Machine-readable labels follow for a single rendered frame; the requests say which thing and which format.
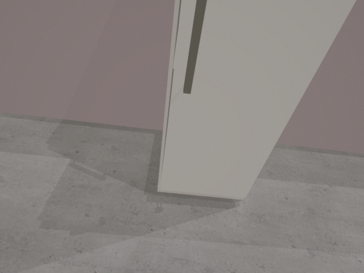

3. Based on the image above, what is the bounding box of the fridge door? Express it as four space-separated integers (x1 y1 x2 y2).
161 0 356 198

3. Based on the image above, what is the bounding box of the handle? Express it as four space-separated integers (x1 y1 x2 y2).
183 0 207 94

